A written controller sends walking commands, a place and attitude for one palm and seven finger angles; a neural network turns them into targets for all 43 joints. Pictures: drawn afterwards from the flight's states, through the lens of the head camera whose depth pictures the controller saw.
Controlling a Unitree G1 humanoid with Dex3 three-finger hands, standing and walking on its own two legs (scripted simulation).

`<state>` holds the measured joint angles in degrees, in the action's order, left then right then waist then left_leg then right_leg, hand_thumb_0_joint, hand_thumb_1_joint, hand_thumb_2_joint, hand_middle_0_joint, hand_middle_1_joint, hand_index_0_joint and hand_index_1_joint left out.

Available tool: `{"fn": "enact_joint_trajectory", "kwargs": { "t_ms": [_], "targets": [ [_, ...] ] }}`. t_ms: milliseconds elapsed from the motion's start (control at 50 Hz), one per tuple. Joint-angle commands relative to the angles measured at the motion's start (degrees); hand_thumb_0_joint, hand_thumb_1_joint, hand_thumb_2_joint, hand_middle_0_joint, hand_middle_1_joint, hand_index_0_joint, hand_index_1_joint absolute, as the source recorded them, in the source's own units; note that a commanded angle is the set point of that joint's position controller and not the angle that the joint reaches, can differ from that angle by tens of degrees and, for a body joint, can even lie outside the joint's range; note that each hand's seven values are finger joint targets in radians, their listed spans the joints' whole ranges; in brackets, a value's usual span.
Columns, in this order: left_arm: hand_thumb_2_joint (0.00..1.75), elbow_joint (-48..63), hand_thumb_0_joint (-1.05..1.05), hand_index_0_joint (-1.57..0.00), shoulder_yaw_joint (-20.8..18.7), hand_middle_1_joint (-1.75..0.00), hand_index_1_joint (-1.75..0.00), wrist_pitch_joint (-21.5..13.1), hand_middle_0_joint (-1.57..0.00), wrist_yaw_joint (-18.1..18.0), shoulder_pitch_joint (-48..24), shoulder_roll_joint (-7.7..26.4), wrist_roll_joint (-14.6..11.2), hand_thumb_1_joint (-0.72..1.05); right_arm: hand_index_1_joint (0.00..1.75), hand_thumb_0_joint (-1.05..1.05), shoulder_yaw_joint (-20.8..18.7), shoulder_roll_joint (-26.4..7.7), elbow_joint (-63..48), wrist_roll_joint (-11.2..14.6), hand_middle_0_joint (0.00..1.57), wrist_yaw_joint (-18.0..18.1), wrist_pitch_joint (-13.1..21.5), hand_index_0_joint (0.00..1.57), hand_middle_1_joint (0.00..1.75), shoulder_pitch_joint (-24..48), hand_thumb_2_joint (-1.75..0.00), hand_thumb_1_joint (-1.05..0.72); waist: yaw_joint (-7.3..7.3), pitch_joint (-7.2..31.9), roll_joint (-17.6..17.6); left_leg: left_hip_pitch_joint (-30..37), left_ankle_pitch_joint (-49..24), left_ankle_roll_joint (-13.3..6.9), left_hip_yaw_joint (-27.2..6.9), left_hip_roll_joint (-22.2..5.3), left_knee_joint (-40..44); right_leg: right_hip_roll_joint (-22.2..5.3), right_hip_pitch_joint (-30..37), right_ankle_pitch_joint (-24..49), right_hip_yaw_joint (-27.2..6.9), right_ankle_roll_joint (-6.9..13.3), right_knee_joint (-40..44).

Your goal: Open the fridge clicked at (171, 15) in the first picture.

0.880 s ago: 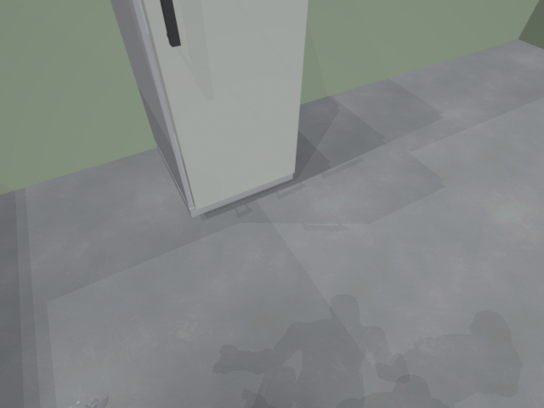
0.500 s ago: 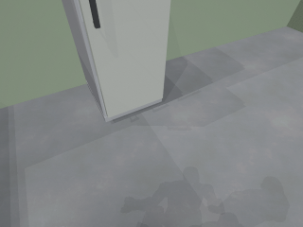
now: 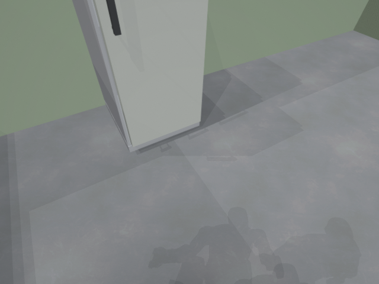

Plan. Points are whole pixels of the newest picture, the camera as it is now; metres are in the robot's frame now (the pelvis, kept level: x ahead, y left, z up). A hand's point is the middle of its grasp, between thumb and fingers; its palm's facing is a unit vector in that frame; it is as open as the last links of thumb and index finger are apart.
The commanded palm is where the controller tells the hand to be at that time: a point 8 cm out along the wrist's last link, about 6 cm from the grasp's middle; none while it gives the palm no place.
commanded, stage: look at it before walking up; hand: left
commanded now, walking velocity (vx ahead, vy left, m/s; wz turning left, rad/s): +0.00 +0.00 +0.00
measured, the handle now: out of the picture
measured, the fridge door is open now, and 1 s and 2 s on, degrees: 0 0 0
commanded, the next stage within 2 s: walk to a spot facing it in 0.56 s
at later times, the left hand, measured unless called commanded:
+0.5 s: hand out of the picture +0.07 +0.25 -0.16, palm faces -0.03 -0.94 -0.34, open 7.4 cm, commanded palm none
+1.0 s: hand out of the picture +0.08 +0.18 -0.18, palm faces -0.14 -0.97 -0.22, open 7.4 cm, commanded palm none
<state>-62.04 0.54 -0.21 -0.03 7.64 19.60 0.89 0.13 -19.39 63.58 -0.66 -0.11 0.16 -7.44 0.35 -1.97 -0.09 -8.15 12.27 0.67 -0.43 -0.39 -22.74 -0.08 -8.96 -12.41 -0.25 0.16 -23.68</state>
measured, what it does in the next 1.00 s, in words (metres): shifts its weight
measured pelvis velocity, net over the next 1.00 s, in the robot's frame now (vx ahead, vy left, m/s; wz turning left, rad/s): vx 0.05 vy -0.02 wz -0.17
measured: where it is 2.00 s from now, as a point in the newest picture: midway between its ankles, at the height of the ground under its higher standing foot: (213, 256)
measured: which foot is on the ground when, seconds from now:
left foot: down 0.00-1.00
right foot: down 0.00-1.00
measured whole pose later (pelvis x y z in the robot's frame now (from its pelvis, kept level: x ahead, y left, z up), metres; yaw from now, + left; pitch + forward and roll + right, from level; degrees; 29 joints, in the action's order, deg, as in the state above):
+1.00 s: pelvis +0.05 -0.02 -0.02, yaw -10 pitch -1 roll +1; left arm -59.4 -2.0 1.6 2.5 18.3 12.4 1.6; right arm -1.6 -13.5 60.5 -1.5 0.2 1.6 -15.8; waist -0.5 -2.0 -0.9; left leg -6.1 22.5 2.1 8.1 -4.6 -30.4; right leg -0.6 -18.7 -26.3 3.0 0.9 -41.9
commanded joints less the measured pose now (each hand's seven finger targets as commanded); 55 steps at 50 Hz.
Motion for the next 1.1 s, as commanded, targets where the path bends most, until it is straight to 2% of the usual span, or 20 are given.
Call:
{"fn": "enact_joint_trajectory", "kwargs": {
  "t_ms": [0, 160, 640, 680, 700, 740, 800, 820, 840, 860, 880, 900, 920, 940, 960, 980, 1000, 1020, 1040, 1080],
  "targets": [
    [0.9, 4.0, 0.0, -0.2, -2.55, -0.3, -0.3, -1.3, -0.2, -0.62, -2.74, 11.98, -0.26, 0.9, 0.3, 0.0, -2.24, -11.63, -3.79, 0.17, 0.2, 0.76, 1.68, 0.2, 0.3, 2.96, -0.9, -0.9, -0.43, 3.26, 0.79, -0.2, -6.16, -2.28, -5.0, -6.11, 3.95, -6.79, -0.09, 5.03, -6.17, 1.74, 5.13],
    [0.9, 3.99, 0.0, -0.2, -2.47, -0.3, -0.3, -1.26, -0.2, -0.54, -2.84, 11.76, -0.24, 0.9, 0.3, 0.0, -2.22, -11.65, -3.73, 0.11, 0.2, 0.72, 1.69, 0.2, 0.3, 3.33, -0.9, -0.9, -0.48, 2.26, 0.55, -0.38, -5.1, -2.25, -5.05, -6.13, 4.62, -6.73, -0.8, 3.53, -6.26, 1.6, 5.85],
    [0.9, 3.14, 0.0, -0.2, -2.41, -0.3, -0.3, -1.34, -0.2, -0.52, -2.12, 11.84, -0.21, 0.9, 0.3, 0.0, -2.15, -11.95, -3.4, 0.22, 0.2, 0.79, 1.74, 0.2, 0.3, 3.68, -0.9, -0.9, -0.46, 3.6, -0.04, 1.34, -7.35, -2.25, -5.18, -6.41, 5.04, -6.85, 0.4, 6.58, -5.82, 1.45, 5.98],
    [0.9, 1.81, 0.0, -0.2, -1.29, -0.3, -0.3, -0.12, -0.2, -0.62, 1.36, 5.69, -0.21, 0.9, 0.3, 0.0, -0.77, -5.67, -2.06, -0.26, 0.2, 0.66, 0.87, 0.2, 0.3, 0.23, -0.9, -0.9, -0.45, 3.71, 0.55, 1.58, -0.96, -1.17, -3.0, -6.19, 3.52, -6.06, -0.79, -0.38, -6.38, 0.86, 5.46],
    [0.9, 1.79, 0.0, -0.2, -1.31, -0.3, -0.3, 0.44, -0.2, -0.45, 2.96, 5.06, -0.02, 0.9, 0.3, 0.0, -0.78, -4.75, -2.08, -0.37, 0.2, 0.6, 0.46, 0.2, 0.3, -1.53, -0.9, -0.9, -0.5, 3.15, 1.17, 1.03, 4.82, -1.12, -2.15, -6.11, 2.48, -5.64, -2.32, -6.34, -7.23, 1.09, 5.31],
    [0.9, 3.22, 0.0, -0.2, -2.01, -0.3, -0.3, 1.21, -0.2, 0.29, 3.9, 5.62, 0.27, 0.9, 0.3, 0.0, -1.52, -5.53, -3.08, -0.67, 0.2, 0.57, 0.03, 0.2, 0.3, -2.62, -0.9, -0.9, -0.37, -1.6, 1.22, -2.77, 16.42, -1.6, -2.02, -6.14, 2.62, -4.33, -7.17, -16.91, -9.34, 2.01, 5.08],
    [0.9, 5.93, 0.0, -0.2, -3.18, -0.3, -0.3, 1.25, -0.2, 1.1, 5.57, 5.01, 0.52, 0.9, 0.3, 0.0, -2.92, -7.05, -4.88, -0.7, 0.2, 0.69, 0.28, 0.2, 0.3, -4.8, -0.9, -0.9, -0.06, -5.25, -0.85, -3.15, 24.5, -3.63, -4.76, -8.87, 2.96, -1.5, -14.49, -21.34, -9.21, 2.88, -0.65],
    [0.9, 6.94, 0.0, -0.2, -3.38, -0.3, -0.3, 0.92, -0.2, 1.36, 5.91, 3.77, 0.49, 0.9, 0.3, 0.0, -3.37, -7.64, -5.25, -0.65, 0.2, 0.85, 0.73, 0.2, 0.3, -6.18, -0.9, -0.9, 0.59, -4.85, -4.18, -0.45, 25.35, -5.16, -7.5, -11.37, 4.73, 0.22, -17.7, -19.22, -7.24, 2.64, -5.65],
    [0.9, 7.92, 0.0, -0.2, -3.49, -0.3, -0.3, 0.43, -0.2, 1.64, 5.42, 2.27, 0.4, 0.9, 0.3, 0.0, -3.96, -8.59, -5.24, -0.57, 0.2, 1.03, 1.24, 0.2, 0.3, -8.19, -0.9, -0.9, 1.4, -3.77, -7.77, 2.29, 24.38, -7.34, -11.9, -15.54, 7.52, 2.39, -19.98, -14.91, -2.97, 1.87, -13.21],
    [0.9, 9.19, 0.0, -0.2, -3.65, -0.3, -0.3, 0.08, -0.2, 1.86, 3.74, 0.77, 0.32, 0.9, 0.3, 0.0, -4.58, -9.08, -5.34, -0.44, 0.2, 1.15, 1.83, 0.2, 0.3, -9.42, -0.9, -0.9, 1.88, -3.57, -10.74, 5.11, 19.44, -9.98, -14.22, -20.07, 9.63, 1.68, -23.14, -13.87, 0.94, 0.92, -20.07],
    [0.9, 10.44, 0.0, -0.2, -3.84, -0.3, -0.3, -0.15, -0.2, 2.07, 1.65, 0.27, 0.36, 0.9, 0.3, 0.0, -4.74, -8.46, -5.36, -0.52, 0.2, 1.17, 2.31, 0.2, 0.3, -10.49, -0.9, -0.9, 2.75, -4.17, -11.29, 7.16, 12.25, -11.59, -13.87, -21.79, 9.81, -0.57, -26.2, -16.73, 1.03, 0.47, -23.27],
    [0.9, 11.12, 0.0, -0.2, -3.98, -0.3, -0.3, -0.5, -0.2, 2.29, 0.52, 0.09, 0.31, 0.9, 0.3, 0.0, -4.77, -7.5, -5.28, -0.54, 0.2, 1.23, 2.59, 0.2, 0.3, -10.96, -0.9, -0.9, 2.74, -3.54, -9.4, 8.77, 5.7, -11.96, -12.07, -22.51, 8.24, -2.43, -26.95, -17.89, 0.92, 0.36, -23.43],
    [0.9, 11.29, 0.0, -0.2, -4.12, -0.3, -0.3, -0.76, -0.2, 2.51, 0.42, -1.11, 0.35, 0.9, 0.3, 0.0, -4.63, -6.86, -5.2, -0.82, 0.2, 1.27, 2.73, 0.2, 0.3, -10.78, -0.9, -0.9, 2.25, -4.07, -8.57, 7.09, -0.67, -10.96, -8.34, -21.92, 6.44, -3.24, -24.26, -17.7, 2.03, 0.3, -21.75],
    [0.9, 10.47, 0.0, -0.2, -4.24, -0.3, -0.3, -0.88, -0.2, 2.7, 3.19, -2.01, 0.26, 0.9, 0.3, 0.0, -4.6, -6.4, -5.55, -0.93, 0.2, 1.32, 2.79, 0.2, 0.3, -8.83, -0.9, -0.9, 0.32, -3.6, -8.24, 3.9, -3.38, -9.13, -3.99, -20.71, 3.83, -3.37, -18.7, -15.68, 3.17, 0.42, -18.09],
    [0.9, 8.79, 0.0, -0.2, -4.52, -0.3, -0.3, -0.96, -0.2, 2.85, 8.32, -2.6, 0.38, 0.9, 0.3, 0.0, -4.55, -5.91, -6.01, -0.9, 0.2, 1.32, 2.75, 0.2, 0.3, -6.6, -0.9, -0.9, -2.27, -1.84, -7.11, -1.29, -2.55, -6.63, 1.14, -18.03, -1.68, -2.3, -9.02, -10.28, 5.15, 0.71, -12.76],
    [0.9, 5.97, 0.0, -0.2, -4.95, -0.3, -0.3, -1.17, -0.2, 2.68, 16.23, -1.76, 0.6, 0.9, 0.3, 0.0, -4.28, -4.93, -6.37, -0.75, 0.2, 1.1, 2.67, 0.2, 0.3, -5.35, -0.9, -0.9, -5.85, 0.82, -1.79, -8.31, -0.49, -4.2, 5.95, -13.96, -12.83, 0.23, 3.27, -4.1, 6.86, 1.33, -6.85],
    [0.9, 3.73, 0.0, -0.2, -6.45, -0.3, -0.3, -2.16, -0.2, 1.61, 24.38, 4.91, 1.03, 0.9, 0.3, 0.0, -3.44, -0.99, -8.55, 0.09, 0.2, 0.47, 2.73, 0.2, 0.3, -4.43, -0.9, -0.9, -8.95, 3.41, 17.48, -24.17, 8.75, -0.39, 12.05, -7.21, -32.71, -12.16, 15.36, -10.86, -14.53, 6.33, 3.76],
    [0.9, 2.9, 0.0, -0.2, -6.76, -0.3, -0.3, -2.43, -0.2, 0.56, 29.25, 7.71, -0.08, 0.9, 0.3, 0.0, -2.94, 0.48, -12.37, -0.07, 0.2, 0.09, 3.37, 0.2, 0.3, 1.08, -0.9, -0.9, -10.08, 2.62, 20.35, -34.08, 21.47, 0.37, 8.29, -3.22, -43.77, -22.01, 16.13, -6.02, -34.77, 11.78, 11.61],
    [0.9, 3.38, 0.0, -0.2, -6.27, -0.3, -0.3, -2.56, -0.2, -0.09, 27.33, 6.23, -0.29, 0.9, 0.3, 0.0, -3.41, -0.6, -12.14, -0.12, 0.2, 0.19, 3.51, 0.2, 0.3, 3.86, -0.9, -0.9, -9.23, -0.67, 10.37, -35.64, 16.83, -0.09, 2.46, -5.78, -46.8, -21.5, 11.85, -5.69, -34.28, 13.84, 11.88],
    [0.9, 4.93, 0.0, -0.2, -5.18, -0.3, -0.3, -2.79, -0.2, -0.37, 20.17, 2.62, 0.24, 0.9, 0.3, 0.0, -3.69, 0.86, -11.02, -0.6, 0.2, -0.11, 3.06, 0.2, 0.3, 2.49, -0.9, -0.9, -4.96, -5.07, 4.81, -34.54, 9.91, 0.64, 0.82, -8.36, -47.44, -19.69, 3.04, -10.14, -28.85, 13.67, 12.82]
  ]
}}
